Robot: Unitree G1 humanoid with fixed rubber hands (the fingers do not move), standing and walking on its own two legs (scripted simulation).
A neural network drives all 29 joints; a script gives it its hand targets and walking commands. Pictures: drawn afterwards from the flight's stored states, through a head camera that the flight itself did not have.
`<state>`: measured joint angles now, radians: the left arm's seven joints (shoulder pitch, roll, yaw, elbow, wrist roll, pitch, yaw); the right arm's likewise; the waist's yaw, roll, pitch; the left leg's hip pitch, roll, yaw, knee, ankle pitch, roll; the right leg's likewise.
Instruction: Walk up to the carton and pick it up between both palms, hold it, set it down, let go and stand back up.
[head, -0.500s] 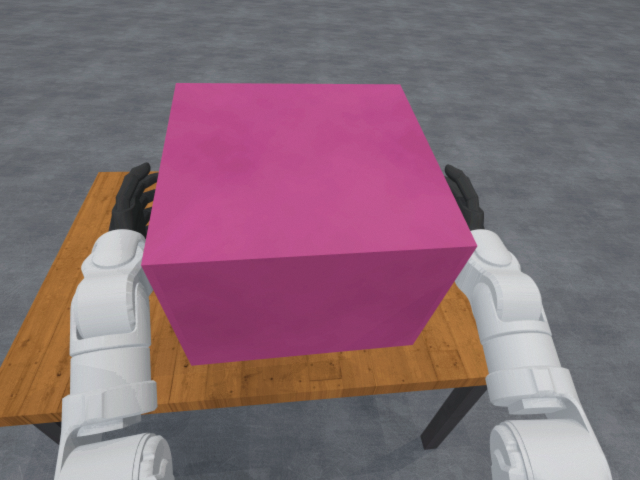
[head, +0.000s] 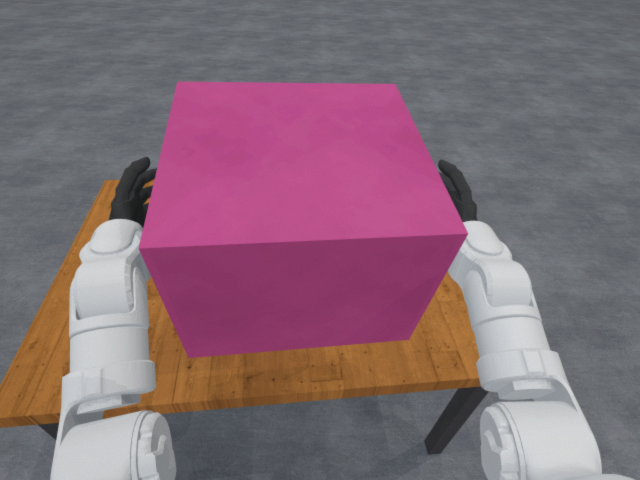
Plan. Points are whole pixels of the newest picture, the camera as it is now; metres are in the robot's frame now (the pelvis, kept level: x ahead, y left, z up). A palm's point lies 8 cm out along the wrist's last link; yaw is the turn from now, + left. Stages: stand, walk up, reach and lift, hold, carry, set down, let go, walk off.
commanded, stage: hold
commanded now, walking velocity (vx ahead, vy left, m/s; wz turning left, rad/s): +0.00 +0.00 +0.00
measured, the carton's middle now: (296, 214) +0.42 +0.01 +0.14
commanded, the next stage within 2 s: none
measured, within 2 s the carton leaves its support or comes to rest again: neither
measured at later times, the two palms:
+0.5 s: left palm (134, 229) +0.36 +0.20 +0.17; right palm (458, 224) +0.36 -0.19 +0.17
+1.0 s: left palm (129, 227) +0.36 +0.21 +0.17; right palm (456, 224) +0.36 -0.19 +0.17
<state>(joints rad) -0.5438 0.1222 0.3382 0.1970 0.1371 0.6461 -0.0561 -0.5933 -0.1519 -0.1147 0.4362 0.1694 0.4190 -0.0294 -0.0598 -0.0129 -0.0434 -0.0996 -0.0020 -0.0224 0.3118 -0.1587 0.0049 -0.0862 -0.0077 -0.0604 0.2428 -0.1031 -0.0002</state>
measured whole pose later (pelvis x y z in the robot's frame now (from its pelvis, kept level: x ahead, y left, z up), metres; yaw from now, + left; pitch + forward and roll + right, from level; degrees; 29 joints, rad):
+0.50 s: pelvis +0.01 +0.00 +0.00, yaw +0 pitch -3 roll -1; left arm -0.48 0.11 0.31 0.09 0.13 0.67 -0.03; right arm -0.55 -0.17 -0.09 0.37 0.21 0.43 -0.03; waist -0.07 -0.01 -0.04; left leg -0.10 0.00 -0.02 0.32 -0.17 0.00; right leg -0.08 0.00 -0.06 0.23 -0.11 0.00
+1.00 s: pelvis +0.00 +0.00 +0.00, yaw +0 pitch -3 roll -1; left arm -0.53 0.12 0.33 0.16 0.13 0.65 -0.05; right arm -0.58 -0.15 -0.12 0.41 0.17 0.42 -0.03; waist -0.06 -0.02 -0.04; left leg -0.11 0.00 -0.02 0.31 -0.16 0.01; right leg -0.09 -0.01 -0.06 0.24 -0.10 0.00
